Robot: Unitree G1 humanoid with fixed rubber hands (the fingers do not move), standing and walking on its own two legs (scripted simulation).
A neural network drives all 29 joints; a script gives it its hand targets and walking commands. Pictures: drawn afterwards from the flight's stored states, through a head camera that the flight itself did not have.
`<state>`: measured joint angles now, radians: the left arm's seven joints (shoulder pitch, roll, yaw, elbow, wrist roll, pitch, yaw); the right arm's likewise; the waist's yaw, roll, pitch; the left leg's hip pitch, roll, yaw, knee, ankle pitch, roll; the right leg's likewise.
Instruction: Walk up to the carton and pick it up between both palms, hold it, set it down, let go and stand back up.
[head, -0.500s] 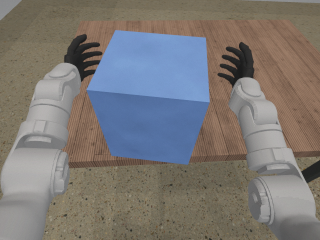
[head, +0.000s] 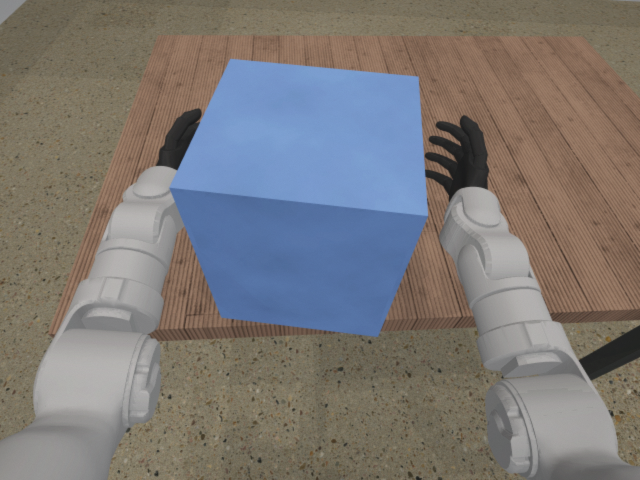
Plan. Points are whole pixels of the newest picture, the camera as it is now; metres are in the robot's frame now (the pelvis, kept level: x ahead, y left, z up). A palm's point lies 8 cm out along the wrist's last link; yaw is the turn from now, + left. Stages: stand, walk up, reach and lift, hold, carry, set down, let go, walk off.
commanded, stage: reach and lift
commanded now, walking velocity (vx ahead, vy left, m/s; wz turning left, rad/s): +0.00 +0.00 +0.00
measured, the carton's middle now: (310, 209) +0.42 +0.00 +0.10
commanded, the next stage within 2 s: none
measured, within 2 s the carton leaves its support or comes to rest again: leaves its support in 1.52 s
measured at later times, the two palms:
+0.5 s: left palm (187, 167) +0.47 +0.14 +0.14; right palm (446, 189) +0.41 -0.16 +0.14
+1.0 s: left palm (184, 166) +0.46 +0.14 +0.15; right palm (448, 193) +0.40 -0.16 +0.15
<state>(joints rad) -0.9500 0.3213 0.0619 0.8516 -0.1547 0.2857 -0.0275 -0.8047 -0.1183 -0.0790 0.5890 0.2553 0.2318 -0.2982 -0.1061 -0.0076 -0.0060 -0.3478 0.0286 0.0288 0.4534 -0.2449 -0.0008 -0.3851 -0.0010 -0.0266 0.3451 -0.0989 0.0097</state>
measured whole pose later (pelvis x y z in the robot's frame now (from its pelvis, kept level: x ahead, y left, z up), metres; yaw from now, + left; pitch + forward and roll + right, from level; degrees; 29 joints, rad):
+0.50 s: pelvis +0.00 +0.00 +0.00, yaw +0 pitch +8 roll -1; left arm -0.97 0.26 0.08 0.87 -0.03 0.26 -0.03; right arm -0.80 0.02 -0.17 0.59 0.13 0.19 -0.32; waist -0.11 -0.02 -0.02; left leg -0.35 0.03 0.03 0.45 -0.24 0.00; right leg -0.38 0.00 -0.03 0.34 -0.09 0.01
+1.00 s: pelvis +0.01 +0.02 +0.00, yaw +0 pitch +3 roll -2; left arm -0.97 0.12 0.29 0.95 0.27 0.14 -0.06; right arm -0.76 0.12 -0.44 0.65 -0.19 0.05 -0.15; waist -0.11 -0.02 0.00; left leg -0.23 0.03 0.03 0.45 -0.27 0.01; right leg -0.23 0.00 -0.03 0.26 -0.08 0.03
